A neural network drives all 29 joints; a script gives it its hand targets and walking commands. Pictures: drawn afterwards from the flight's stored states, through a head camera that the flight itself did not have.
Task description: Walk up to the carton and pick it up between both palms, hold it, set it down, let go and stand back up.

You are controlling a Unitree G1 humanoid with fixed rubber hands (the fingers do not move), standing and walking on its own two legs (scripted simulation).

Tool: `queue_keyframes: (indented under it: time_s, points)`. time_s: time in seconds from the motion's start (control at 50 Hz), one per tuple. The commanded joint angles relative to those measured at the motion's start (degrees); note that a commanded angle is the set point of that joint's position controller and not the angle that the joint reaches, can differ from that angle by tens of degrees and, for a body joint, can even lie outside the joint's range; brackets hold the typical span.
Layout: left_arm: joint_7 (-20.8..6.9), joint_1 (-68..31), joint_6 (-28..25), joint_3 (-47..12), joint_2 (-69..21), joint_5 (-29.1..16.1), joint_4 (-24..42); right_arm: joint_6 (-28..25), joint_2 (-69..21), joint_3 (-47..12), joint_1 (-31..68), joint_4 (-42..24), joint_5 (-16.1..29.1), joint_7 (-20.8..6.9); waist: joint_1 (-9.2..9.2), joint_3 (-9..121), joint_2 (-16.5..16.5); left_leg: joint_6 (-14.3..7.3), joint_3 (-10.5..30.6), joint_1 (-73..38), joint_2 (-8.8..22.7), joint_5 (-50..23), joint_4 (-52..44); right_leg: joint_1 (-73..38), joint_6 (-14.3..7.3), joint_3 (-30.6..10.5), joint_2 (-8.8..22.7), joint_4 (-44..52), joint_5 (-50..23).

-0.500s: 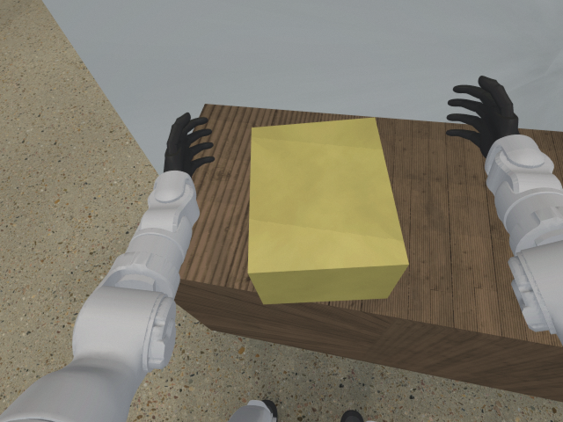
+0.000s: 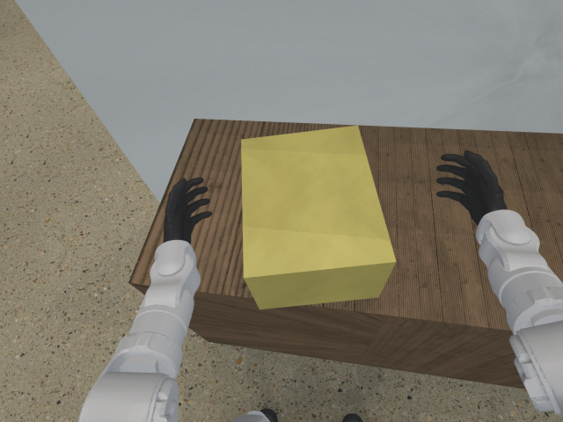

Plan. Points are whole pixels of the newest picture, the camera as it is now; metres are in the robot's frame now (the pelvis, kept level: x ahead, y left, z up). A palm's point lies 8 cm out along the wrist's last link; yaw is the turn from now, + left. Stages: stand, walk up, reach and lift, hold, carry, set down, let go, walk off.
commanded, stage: set down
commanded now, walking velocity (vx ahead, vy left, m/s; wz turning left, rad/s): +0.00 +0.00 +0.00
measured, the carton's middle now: (308, 217) +0.46 +0.04 -0.09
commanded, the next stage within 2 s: none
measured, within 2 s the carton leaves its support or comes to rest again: neither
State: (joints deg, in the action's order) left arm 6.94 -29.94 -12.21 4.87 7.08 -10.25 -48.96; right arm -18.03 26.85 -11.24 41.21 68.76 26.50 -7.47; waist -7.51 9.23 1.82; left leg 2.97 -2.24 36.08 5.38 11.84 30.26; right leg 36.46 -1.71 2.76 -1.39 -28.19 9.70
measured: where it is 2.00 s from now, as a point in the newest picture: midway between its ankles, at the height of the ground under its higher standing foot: outside the picture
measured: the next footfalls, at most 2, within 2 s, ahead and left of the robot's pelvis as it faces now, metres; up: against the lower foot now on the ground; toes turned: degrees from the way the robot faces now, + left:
none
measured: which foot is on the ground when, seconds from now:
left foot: down 0.00-1.00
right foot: down 0.00-1.00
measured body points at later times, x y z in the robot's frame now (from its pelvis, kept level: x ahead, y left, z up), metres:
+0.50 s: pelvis +0.00 +0.00 +0.00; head +0.05 -0.01 +0.44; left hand +0.31 +0.22 -0.01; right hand +0.35 -0.23 -0.02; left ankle +0.01 +0.15 -0.73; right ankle +0.03 -0.10 -0.73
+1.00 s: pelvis +0.02 +0.00 +0.00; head +0.05 -0.01 +0.45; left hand +0.25 +0.22 -0.03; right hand +0.28 -0.24 -0.04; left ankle +0.01 +0.15 -0.73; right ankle +0.03 -0.10 -0.73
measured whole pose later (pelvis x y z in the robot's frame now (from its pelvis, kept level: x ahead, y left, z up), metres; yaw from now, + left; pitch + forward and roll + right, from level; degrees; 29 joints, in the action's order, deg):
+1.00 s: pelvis +0.02 +0.00 +0.00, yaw +0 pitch +5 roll +1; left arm 7.9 1.4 -23.3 2.6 4.7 -6.8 -37.4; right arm -36.2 22.8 -12.7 7.0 59.9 27.2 -11.0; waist -3.2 1.5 0.6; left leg 3.0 -2.7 19.7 4.4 17.3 32.7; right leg 21.9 -1.7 2.1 -0.3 -34.3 17.1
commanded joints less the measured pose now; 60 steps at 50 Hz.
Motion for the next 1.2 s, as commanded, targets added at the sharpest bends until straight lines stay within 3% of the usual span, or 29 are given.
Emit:
queue_keyframes:
  time_s: [0.0, 0.04, 0.16, 0.18, 0.24, 0.26, 0.3, 0.32, 0.34, 0.36, 0.44, 0.46, 0.48, 0.52, 0.54, 0.56, 0.58, 0.6, 0.62, 0.66, 0.68, 0.7, 0.78, 0.86, 0.92, 1.0, 1.06, 1.1, 1.18]
  points:
    - [-0.2, -14.9, -2.7, 1.8, 7.1, 0.7, 8.1, -3.3, 9.5, 2.2, 19.0, -6.8, 0.1, -0.1, 0.99, 28.0, -8.6, -0.9, -1.6, -11.1, -5.2, -16.1, -0.2, -24.2, 3.0, -3.1, -2.4, 0.1, -13.4]
    - [-0.2, -11.3, -3.2, 2.4, 6.2, 1.4, 8.7, -4.3, 9.0, 1.2, 16.0, -7.0, 0.3, -0.2, 0.17, 27.0, -7.6, -0.6, -1.7, -11.1, -5.4, -16.3, -0.6, -25.6, 3.0, -3.2, -2.2, 0.0, -14.1]
    - [1.0, -10.0, -4.0, -1.1, 5.3, 0.9, 13.0, -6.0, 9.2, 3.7, 11.0, -7.8, -0.2, -1.5, 2.45, 22.0, -3.5, -0.3, -0.8, -15.0, -5.2, -13.6, 0.0, -19.0, 1.2, -2.9, -2.3, 1.4, -6.2]
    - [1.0, -8.9, -4.0, 0.0, 5.6, 0.8, 12.1, -6.1, 8.6, 2.5, 10.6, -9.6, 0.3, -1.7, 0.96, 21.6, -4.5, -0.9, -1.2, -13.9, -5.3, -12.4, 0.1, -19.3, 1.4, -3.7, -1.8, 1.4, -4.9]
    - [1.5, -6.5, -4.8, -1.3, 4.9, 1.0, 13.6, -6.9, 8.7, 3.5, 6.8, -8.5, 0.3, -2.4, 2.81, 19.7, -4.9, -0.9, -0.1, -14.4, -5.2, -10.0, 0.2, -18.9, 1.5, -3.4, -1.8, 1.0, -2.3]
    - [1.3, -4.1, -5.0, -0.1, 5.0, 1.3, 12.5, -7.1, 8.4, 2.9, 4.5, -9.1, 0.1, -2.5, 1.87, 17.9, -6.4, -1.3, -0.4, -13.3, -5.6, -8.5, 0.3, -19.9, 1.8, -4.3, -1.3, 1.0, -0.7]
    - [1.2, -3.3, -5.8, 0.2, 5.3, 0.9, 11.7, -8.1, 7.8, 3.5, 4.4, -10.8, -1.0, -1.7, 2.76, 17.6, -8.8, -2.0, -0.6, -9.7, -6.0, -5.6, 0.2, -22.6, 2.7, -5.3, -0.7, 0.0, -1.1]
    - [1.1, -4.5, -6.8, 0.7, 5.8, -0.1, 13.3, -8.7, 6.8, 3.1, 5.3, -14.1, -0.7, -1.6, 1.85, 18.5, -10.1, -2.5, -1.0, -8.4, -6.2, -5.0, 0.5, -23.0, 3.2, -6.1, -0.2, -0.3, -0.6]
    - [1.5, -5.6, -7.3, -0.4, 5.8, -0.2, 12.6, -8.8, 6.9, 3.5, 5.5, -13.8, -0.8, -1.8, 1.88, 18.7, -8.1, -2.1, -1.0, -8.8, -6.1, -4.3, 0.2, -21.5, 2.6, -5.6, -0.4, -0.4, 1.6]
    - [1.8, -2.5, -7.6, -1.5, 5.0, -0.3, 13.6, -9.3, 6.8, 4.4, 2.5, -14.4, -1.2, -1.8, 3.05, 18.9, -7.9, -1.9, -0.9, -9.9, -5.9, -4.9, 0.3, -21.8, 2.4, -5.3, -0.6, -0.3, 0.2]
    - [2.7, -2.4, -8.0, -2.7, 4.7, -0.6, 15.7, -10.2, 8.8, 4.8, 0.6, -14.1, -0.4, -2.8, 3.38, 19.0, -5.1, -0.9, -0.3, -15.6, -5.5, -7.0, 1.4, -17.5, 0.7, -3.8, -1.6, -0.8, -1.3]
    - [3.0, 0.2, -8.3, -3.9, 3.9, -0.3, 17.1, -10.8, 9.4, 6.1, -1.9, -12.9, -1.0, -2.9, 4.56, 20.1, -3.2, -0.3, 0.2, -17.5, -5.2, -8.7, 1.9, -16.7, 0.3, -2.9, -2.2, -1.3, -2.4]
    - [2.9, 1.8, -8.0, -3.4, 3.3, 0.4, 16.5, -10.9, 9.1, 4.9, -3.9, -10.6, -0.3, -3.1, 4.01, 18.4, -2.6, -0.2, 0.3, -19.0, -5.1, -10.3, 2.1, -16.0, -0.1, -3.1, -2.2, -0.8, -2.2]
    - [2.4, 3.9, -7.9, -1.9, 4.1, 0.9, 16.4, -11.8, 8.7, 3.5, -4.2, -12.9, 0.4, -3.1, 3.14, 18.3, -4.9, -0.6, 0.0, -17.9, -5.5, -11.3, 2.5, -18.8, 0.5, -3.7, -2.0, -1.2, -5.4]
    - [2.1, 7.3, -7.7, -1.2, 4.1, 1.7, 15.0, -12.3, 8.7, 3.5, -7.2, -11.9, 0.2, -2.9, 3.93, 15.9, -6.5, -1.1, 0.0, -16.6, -5.9, -11.6, 2.4, -21.0, 1.1, -4.1, -1.8, -1.6, -7.7]
    - [2.1, 6.9, -8.3, -0.7, 4.0, 1.9, 17.3, -13.2, 8.0, 2.9, -7.5, -12.9, 0.5, -2.9, 2.98, 17.1, -6.4, -1.1, -0.3, -16.6, -5.9, -12.0, 2.0, -22.4, 1.2, -4.2, -1.7, -2.0, -8.4]
    - [2.2, 6.1, -8.6, -1.1, 4.0, 1.7, 16.7, -13.7, 8.3, 2.9, -5.6, -13.6, 0.4, -3.0, 3.08, 16.9, -7.0, -1.3, -0.2, -16.4, -5.9, -12.1, 2.1, -21.9, 1.4, -4.2, -1.9, -2.4, -9.1]
    - [2.0, 13.9, -8.5, -1.4, 1.8, 2.6, 16.6, -14.3, 7.8, 1.5, -13.2, -12.1, 1.3, -3.5, 2.89, 14.7, -6.8, -1.1, 0.3, -18.8, -5.8, -15.6, 2.2, -23.9, 1.0, -4.0, -2.3, -2.2, -12.6]
    - [1.4, 10.3, -8.5, -0.8, 3.2, 2.8, 16.8, -14.7, 7.3, 1.7, -10.2, -12.3, 1.6, -3.1, 3.56, 14.7, -6.8, -1.3, -0.1, -17.7, -6.2, -15.2, 2.3, -23.3, 1.3, -4.6, -1.9, -1.9, -13.8]
    - [1.5, 14.2, -9.0, 0.3, 2.6, 3.5, 18.2, -16.0, 7.6, 0.9, -13.5, -13.0, 2.3, -3.4, 2.51, 14.0, -7.0, -1.1, -0.1, -17.8, -6.1, -15.8, 1.9, -25.6, 1.3, -4.9, -1.9, -2.3, -15.3]
    - [1.6, 12.9, -9.1, -0.2, 2.8, 3.6, 17.9, -16.4, 7.8, 1.5, -12.8, -12.2, 2.2, -3.2, 3.60, 12.4, -6.0, -0.9, 0.0, -17.8, -6.3, -14.4, 1.6, -24.9, 1.4, -4.9, -1.7, -2.0, -14.8]
    - [1.6, 14.9, -9.7, -0.3, 2.7, 3.6, 19.0, -16.8, 7.1, 0.7, -15.1, -12.9, 2.4, -3.4, 2.92, 10.9, -5.6, -1.0, -0.3, -18.2, -6.4, -13.8, 1.0, -25.2, 1.2, -5.0, -1.5, -1.5, -13.4]
    - [2.3, 16.8, -11.6, -1.3, 2.0, 4.1, 22.1, -18.7, 7.3, 2.2, -17.9, -14.2, 1.5, -3.9, 3.70, 12.0, -3.6, -0.5, -0.1, -21.7, -6.1, -14.2, 1.3, -22.0, 0.1, -3.9, -2.0, -1.3, -11.0]
    - [1.7, 20.7, -13.1, -1.7, 2.4, 3.4, 20.8, -20.4, 6.9, 2.0, -20.8, -15.0, 1.4, -3.6, 5.15, 10.0, -7.1, -1.4, 0.0, -20.0, -6.4, -12.6, 2.0, -24.5, 0.8, -4.8, -1.4, -1.8, -13.6]
    - [0.4, 25.6, -13.5, -0.6, 2.4, 3.5, 19.3, -20.9, 5.8, 0.5, -25.1, -15.2, 1.5, -3.1, 4.68, 6.1, -10.2, -2.3, -0.2, -17.7, -6.9, -10.7, 1.0, -28.0, 2.0, -6.4, -0.5, -1.6, -16.9]
    - [1.7, 23.4, -13.1, -3.2, 1.8, 3.1, 19.5, -20.3, 5.2, 2.6, -25.4, -13.9, -0.3, -3.9, 5.56, 3.6, -6.4, -1.8, 0.0, -21.0, -6.1, -5.3, -0.3, -19.7, 0.0, -4.4, -1.2, 0.4, -1.7]
    - [1.8, 25.4, -12.7, -2.4, 2.4, 4.2, 20.1, -20.1, 4.5, 3.2, -28.4, -14.3, -1.1, -3.7, 5.37, 3.2, -4.9, -1.5, -0.1, -22.2, -6.2, -6.8, 0.2, -20.1, -0.4, -4.5, -0.9, 0.8, -1.7]
    - [1.4, 26.7, -13.3, -2.4, 2.7, 3.5, 21.2, -20.8, 4.3, 3.2, -29.5, -16.6, -1.4, -3.3, 5.55, 4.0, -6.2, -1.6, -0.1, -23.0, -6.3, -8.6, 0.6, -21.6, 0.0, -4.6, -0.8, 0.5, -5.1]
    - [1.2, 29.0, -12.3, -2.4, 2.5, 4.8, 19.3, -19.9, 3.1, 2.5, -32.3, -13.8, -1.9, -3.2, 5.04, 0.7, -5.0, -1.6, -0.1, -23.4, -6.2, -7.8, -0.4, -21.8, -0.2, -4.9, -0.5, 1.0, -3.9]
